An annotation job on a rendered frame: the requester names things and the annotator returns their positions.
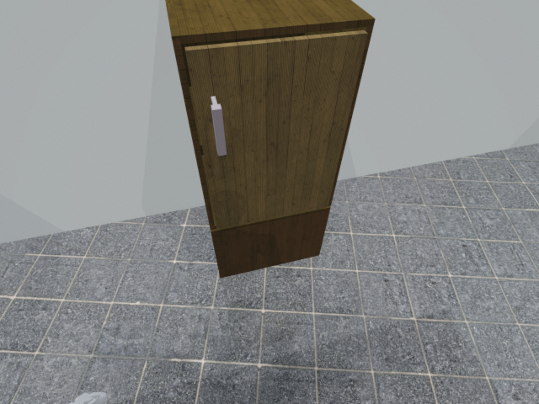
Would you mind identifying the handle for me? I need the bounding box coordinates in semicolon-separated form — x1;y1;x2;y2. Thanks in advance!
211;96;227;156

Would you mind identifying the cupboard door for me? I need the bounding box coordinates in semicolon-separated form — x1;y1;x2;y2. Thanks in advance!
185;30;368;229

